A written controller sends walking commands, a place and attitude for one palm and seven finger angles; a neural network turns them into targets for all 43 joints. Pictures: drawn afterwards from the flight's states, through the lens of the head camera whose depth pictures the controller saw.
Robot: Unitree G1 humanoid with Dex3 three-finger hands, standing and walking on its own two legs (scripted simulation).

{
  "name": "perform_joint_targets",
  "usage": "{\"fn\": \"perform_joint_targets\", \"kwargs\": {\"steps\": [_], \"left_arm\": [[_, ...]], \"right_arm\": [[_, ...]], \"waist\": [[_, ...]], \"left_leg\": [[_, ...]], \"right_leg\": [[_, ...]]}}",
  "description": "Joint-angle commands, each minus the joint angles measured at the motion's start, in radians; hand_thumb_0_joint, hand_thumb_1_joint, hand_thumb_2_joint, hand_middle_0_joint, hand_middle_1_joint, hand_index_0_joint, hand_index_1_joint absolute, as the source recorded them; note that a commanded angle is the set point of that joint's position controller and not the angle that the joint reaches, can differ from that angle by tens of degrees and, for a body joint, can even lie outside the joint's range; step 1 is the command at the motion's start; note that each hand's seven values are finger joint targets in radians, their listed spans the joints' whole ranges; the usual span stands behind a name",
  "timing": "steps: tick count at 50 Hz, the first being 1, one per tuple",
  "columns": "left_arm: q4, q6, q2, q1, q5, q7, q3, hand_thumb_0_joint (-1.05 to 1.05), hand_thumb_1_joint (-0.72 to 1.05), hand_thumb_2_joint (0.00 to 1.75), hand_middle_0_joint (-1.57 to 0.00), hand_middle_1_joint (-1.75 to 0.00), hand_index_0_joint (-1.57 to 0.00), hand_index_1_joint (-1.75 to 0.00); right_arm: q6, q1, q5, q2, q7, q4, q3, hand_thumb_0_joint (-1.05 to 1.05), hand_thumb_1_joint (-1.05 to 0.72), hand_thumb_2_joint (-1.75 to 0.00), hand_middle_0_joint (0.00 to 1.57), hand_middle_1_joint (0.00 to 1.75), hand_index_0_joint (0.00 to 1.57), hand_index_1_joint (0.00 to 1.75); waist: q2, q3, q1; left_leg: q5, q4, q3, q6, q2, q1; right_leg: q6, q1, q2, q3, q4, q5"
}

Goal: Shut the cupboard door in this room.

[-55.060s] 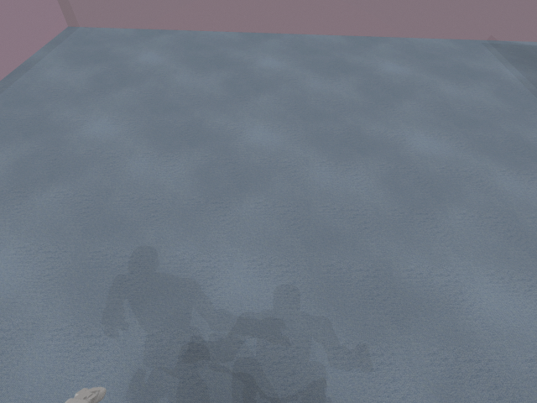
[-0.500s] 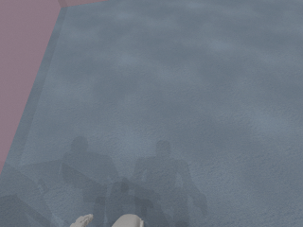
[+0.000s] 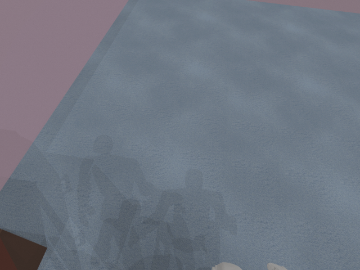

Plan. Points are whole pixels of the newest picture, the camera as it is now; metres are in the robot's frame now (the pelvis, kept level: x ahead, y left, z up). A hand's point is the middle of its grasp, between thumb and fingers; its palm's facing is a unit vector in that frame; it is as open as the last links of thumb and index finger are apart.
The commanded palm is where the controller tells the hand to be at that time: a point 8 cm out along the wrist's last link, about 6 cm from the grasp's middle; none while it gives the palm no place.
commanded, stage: turn or walk to find it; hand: left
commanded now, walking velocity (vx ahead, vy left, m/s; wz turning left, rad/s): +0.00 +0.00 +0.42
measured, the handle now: out of the picture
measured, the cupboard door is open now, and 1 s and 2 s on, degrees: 54 54 54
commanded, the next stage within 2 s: stand and wait in 1.46 s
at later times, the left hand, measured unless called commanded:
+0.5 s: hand out of the picture +0.05 +0.14 -0.15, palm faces +0.25 -0.93 -0.27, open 7.4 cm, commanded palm none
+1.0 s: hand out of the picture +0.00 +0.19 -0.16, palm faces +0.48 -0.84 -0.25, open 7.4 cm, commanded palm none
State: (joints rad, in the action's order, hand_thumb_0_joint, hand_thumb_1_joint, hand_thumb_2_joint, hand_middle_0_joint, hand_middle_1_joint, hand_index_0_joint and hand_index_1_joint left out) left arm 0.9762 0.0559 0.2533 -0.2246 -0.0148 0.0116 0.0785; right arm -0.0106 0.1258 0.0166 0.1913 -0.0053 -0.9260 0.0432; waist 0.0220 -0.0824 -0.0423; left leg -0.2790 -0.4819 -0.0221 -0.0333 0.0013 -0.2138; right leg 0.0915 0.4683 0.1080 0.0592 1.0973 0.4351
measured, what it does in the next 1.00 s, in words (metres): steps on the spot, turning left: right foot, then left foot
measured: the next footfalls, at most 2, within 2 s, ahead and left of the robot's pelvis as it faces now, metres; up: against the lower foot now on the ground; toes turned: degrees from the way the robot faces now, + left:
right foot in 0.24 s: +0.07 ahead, -0.14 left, +0.00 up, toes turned +0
left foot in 0.70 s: +0.00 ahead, +0.09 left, +0.00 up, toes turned +24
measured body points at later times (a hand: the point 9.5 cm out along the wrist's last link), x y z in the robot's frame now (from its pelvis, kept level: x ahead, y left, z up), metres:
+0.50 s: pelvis +0.02 -0.06 +0.00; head +0.07 -0.08 +0.45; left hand +0.04 +0.19 -0.13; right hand +0.12 -0.29 -0.17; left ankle -0.05 +0.09 -0.67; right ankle +0.03 -0.14 -0.74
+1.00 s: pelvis +0.02 -0.03 +0.00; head +0.06 -0.02 +0.45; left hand -0.03 +0.23 -0.14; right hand +0.21 -0.21 -0.15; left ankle -0.03 +0.07 -0.74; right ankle +0.08 -0.16 -0.70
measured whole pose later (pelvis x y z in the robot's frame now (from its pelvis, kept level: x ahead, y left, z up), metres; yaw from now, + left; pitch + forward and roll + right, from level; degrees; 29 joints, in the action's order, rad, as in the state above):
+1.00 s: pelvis +0.02 -0.03 +0.00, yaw +26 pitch +0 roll +0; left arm 0.94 0.05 0.22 -0.18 -0.01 0.01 0.07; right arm -0.02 0.16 0.02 0.19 0.00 -0.93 0.05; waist -0.01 -0.08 -0.01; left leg -0.26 -0.49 0.03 -0.01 0.01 -0.23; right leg 0.09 0.42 0.08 0.05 0.88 0.45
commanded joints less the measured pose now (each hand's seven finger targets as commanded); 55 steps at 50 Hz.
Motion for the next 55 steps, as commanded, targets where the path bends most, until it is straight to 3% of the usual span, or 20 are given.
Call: {"fn": "perform_joint_targets", "kwargs": {"steps": [1, 7, 10, 11, 12, 13, 16, 19, 28, 31, 33, 34, 35, 37, 42, 47, 52, 53, 54, 55], "left_arm": [[-0.089, -0.023, 0.052, 0.018, 0.003, -0.004, 0.004, 0.0, 0.9, 0.9, -0.2, -0.3, -0.2, -0.3], [-0.127, -0.039, 0.033, 0.065, 0.009, -0.004, -0.006, 0.0, 0.9, 0.9, -0.2, -0.3, -0.2, -0.3], [-0.11, -0.057, 0.046, -0.019, 0.012, 0.0, 0.0, 0.0, 0.9, 0.9, -0.2, -0.3, -0.2, -0.3], [-0.101, -0.07, 0.092, -0.064, 0.005, 0.005, 0.008, 0.0, 0.9, 0.9, -0.2, -0.3, -0.2, -0.3], [-0.096, -0.08, 0.186, -0.094, -0.012, 0.016, 0.026, 0.0, 0.9, 0.9, -0.2, -0.3, -0.2, -0.3], [-0.101, -0.078, 0.199, -0.11, -0.004, 0.018, 0.028, 0.0, 0.9, 0.9, -0.2, -0.3, -0.2, -0.3], [-0.136, -0.073, 0.111, 0.036, -0.002, 0.022, 0.015, 0.0, 0.9, 0.9, -0.2, -0.3, -0.2, -0.3], [-0.142, -0.077, 0.09, 0.033, -0.009, 0.023, 0.013, 0.0, 0.9, 0.9, -0.2, -0.3, -0.2, -0.3], [-0.083, -0.071, 0.144, -0.089, -0.012, 0.017, 0.032, 0.0, 0.9, 0.9, -0.2, -0.3, -0.2, -0.3], [-0.072, -0.066, 0.155, -0.076, -0.012, 0.016, 0.034, 0.0, 0.9, 0.9, -0.2, -0.3, -0.2, -0.3], [-0.071, -0.059, 0.148, -0.053, -0.001, 0.013, 0.035, 0.0, 0.9, 0.9, -0.2, -0.3, -0.2, -0.3], [-0.093, -0.054, 0.108, -0.063, 0.004, 0.008, 0.032, 0.0, 0.9, 0.9, -0.2, -0.3, -0.2, -0.3], [-0.128, -0.049, 0.043, -0.039, 0.007, 0.001, 0.004, 0.0, 0.9, 0.9, -0.2, -0.3, -0.2, -0.3], [-0.129, -0.035, 0.053, 0.069, -0.001, 0.011, 0.002, 0.0, 0.9, 0.9, -0.2, -0.3, -0.2, -0.3], [-0.078, -0.03, 0.05, 0.008, 0.002, -0.007, 0.005, 0.0, 0.9, 0.9, -0.2, -0.3, -0.2, -0.3], [-0.11, -0.029, 0.039, 0.054, 0.005, -0.004, -0.002, 0.0, 0.9, 0.9, -0.2, -0.3, -0.2, -0.3], [-0.106, -0.048, 0.038, -0.013, 0.01, -0.002, -0.001, 0.0, 0.9, 0.9, -0.2, -0.3, -0.2, -0.3], [-0.1, -0.057, 0.049, -0.054, 0.009, 0.001, 0.003, 0.0, 0.9, 0.9, -0.2, -0.3, -0.2, -0.3], [-0.095, -0.069, 0.11, -0.085, -0.002, 0.008, 0.012, 0.0, 0.9, 0.9, -0.2, -0.3, -0.2, -0.3], [-0.1, -0.074, 0.195, -0.097, -0.015, 0.015, 0.031, 0.0, 0.9, 0.9, -0.2, -0.3, -0.2, -0.3]], "right_arm": [[0.007, 0.076, 0.0, 0.186, -0.013, 0.039, 0.047, 0.0, -0.9, -0.9, 0.2, 0.3, 0.2, 0.3], [-0.002, 0.084, 0.008, 0.193, -0.009, 0.042, 0.062, 0.0, -0.9, -0.9, 0.2, 0.3, 0.2, 0.3], [-0.005, 0.059, 0.001, 0.18, -0.008, 0.051, 0.065, 0.0, -0.9, -0.9, 0.2, 0.3, 0.2, 0.3], [-0.002, 0.076, -0.007, 0.147, -0.002, 0.054, 0.061, 0.0, -0.9, -0.9, 0.2, 0.3, 0.2, 0.3], [0.001, 0.087, -0.014, 0.074, 0.006, 0.077, 0.048, 0.0, -0.9, -0.9, 0.2, 0.3, 0.2, 0.3], [-0.015, 0.067, -0.008, 0.11, 0.0, 0.087, 0.058, 0.0, -0.9, -0.9, 0.2, 0.3, 0.2, 0.3], [-0.036, 0.085, 0.002, 0.107, 0.015, 0.03, 0.062, 0.0, -0.9, -0.9, 0.2, 0.3, 0.2, 0.3], [-0.04, 0.09, 0.002, 0.085, 0.025, 0.016, 0.055, 0.0, -0.9, -0.9, 0.2, 0.3, 0.2, 0.3], [-0.025, -0.016, -0.008, 0.057, 0.026, 0.041, 0.027, 0.0, -0.9, -0.9, 0.2, 0.3, 0.2, 0.3], [-0.017, 0.009, -0.008, 0.063, 0.023, 0.043, 0.023, 0.0, -0.9, -0.9, 0.2, 0.3, 0.2, 0.3], [-0.006, 0.077, -0.004, 0.096, 0.023, 0.028, 0.032, 0.0, -0.9, -0.9, 0.2, 0.3, 0.2, 0.3], [0.004, 0.124, 0.004, 0.184, 0.019, 0.027, 0.054, 0.0, -0.9, -0.9, 0.2, 0.3, 0.2, 0.3], [0.0, 0.172, 0.002, 0.277, 0.012, 0.026, 0.074, 0.0, -0.9, -0.9, 0.2, 0.3, 0.2, 0.3], [-0.004, 0.153, 0.002, 0.247, -0.009, 0.015, 0.069, 0.0, -0.9, -0.9, 0.2, 0.3, 0.2, 0.3], [0.009, 0.059, 0.002, 0.183, -0.017, 0.04, 0.044, 0.0, -0.9, -0.9, 0.2, 0.3, 0.2, 0.3], [0.0, 0.083, 0.006, 0.192, -0.01, 0.04, 0.054, 0.0, -0.9, -0.9, 0.2, 0.3, 0.2, 0.3], [-0.007, 0.047, 0.005, 0.191, -0.006, 0.055, 0.063, 0.0, -0.9, -0.9, 0.2, 0.3, 0.2, 0.3], [-0.007, 0.039, 0.001, 0.178, -0.004, 0.061, 0.062, 0.0, -0.9, -0.9, 0.2, 0.3, 0.2, 0.3], [-0.005, 0.061, -0.008, 0.131, 0.003, 0.067, 0.057, 0.0, -0.9, -0.9, 0.2, 0.3, 0.2, 0.3], [-0.005, 0.058, -0.011, 0.068, 0.007, 0.097, 0.047, 0.0, -0.9, -0.9, 0.2, 0.3, 0.2, 0.3]], "waist": [[-0.17, 0.082, 0.05], [-0.207, 0.108, 0.066], [-0.18, 0.145, 0.018], [-0.074, 0.186, 0.002], [0.22, 0.198, -0.009], [0.218, 0.182, -0.02], [0.125, 0.072, 0.041], [0.153, 0.066, 0.042], [0.181, 0.109, -0.019], [0.167, 0.125, 0.005], [0.103, 0.151, 0.055], [-0.106, 0.201, 0.081], [-0.351, 0.196, 0.102], [-0.28, 0.147, 0.109], [-0.142, 0.101, 0.048], [-0.184, 0.082, 0.066], [-0.194, 0.121, 0.029], [-0.156, 0.14, 0.005], [0.0, 0.169, -0.003], [0.273, 0.141, -0.01]], "left_leg": [[0.485, 0.153, 0.193, -0.12, -0.236, 0.099], [0.555, 0.075, 0.264, -0.12, -0.219, 0.075], [0.488, -0.024, 0.27, -0.064, -0.168, -0.004], [0.312, -0.13, 0.228, -0.011, -0.113, -0.112], [-0.134, -0.355, 0.07, 0.064, 0.038, -0.328], [-0.358, -0.547, 0.095, 0.07, 0.03, -0.312], [-0.181, -0.775, 0.108, 0.082, -0.024, -0.339], [-0.133, -0.685, 0.056, 0.102, -0.031, -0.303], [-0.176, -0.31, -0.045, 0.097, -0.025, -0.227], [-0.111, -0.158, -0.071, 0.082, -0.02, -0.133], [0.083, 0.053, -0.073, 0.063, -0.034, 0.063], [0.272, 0.117, 0.142, -0.012, -0.197, 0.225], [0.631, 0.146, 0.401, -0.153, -0.425, 0.281], [0.506, 0.14, 0.358, -0.195, -0.386, 0.172], [0.508, 0.138, 0.188, -0.122, -0.246, 0.11], [0.459, 0.127, 0.227, -0.126, -0.234, 0.068], [0.456, 0.031, 0.269, -0.093, -0.196, -0.013], [0.38, -0.026, 0.255, -0.056, -0.162, -0.058], [0.176, -0.167, 0.188, 0.003, -0.084, -0.193], [-0.268, -0.395, 0.042, 0.069, 0.059, -0.361]], "right_leg": [[0.012, 0.059, -0.002, -0.011, -0.062, -0.028], [-0.001, -0.076, -0.063, 0.025, -0.355, -0.002], [-0.016, -0.271, -0.068, 0.033, -0.636, -0.22], [-0.039, -0.432, 0.029, -0.051, -0.735, -0.359], [-0.144, -0.575, 0.3, -0.292, -0.749, -0.604], [-0.243, -0.434, 0.413, -0.332, -0.76, -0.673], [-0.223, -0.296, 0.27, -0.159, -0.772, -0.466], [-0.192, -0.291, 0.226, -0.051, -0.773, -0.495], [-0.214, -0.435, 0.257, 0.028, -0.699, -0.708], [-0.192, -0.405, 0.264, 0.048, -0.648, -0.682], [-0.128, -0.29, 0.239, 0.104, -0.522, -0.558], [-0.064, -0.116, 0.146, 0.154, -0.33, -0.336], [-0.008, 0.09, 0.023, 0.14, -0.125, 0.228], [-0.02, 0.127, 0.028, -0.004, 0.011, 0.192], [-0.005, 0.063, 0.004, -0.01, -0.037, 0.001], [0.001, -0.004, -0.028, 0.006, -0.208, 0.019], [-0.014, -0.212, -0.078, 0.036, -0.519, -0.124], [-0.019, -0.309, -0.059, 0.03, -0.655, -0.233], [-0.056, -0.457, 0.085, -0.102, -0.748, -0.326], [-0.18, -0.493, 0.346, -0.344, -0.783, -0.487]]}}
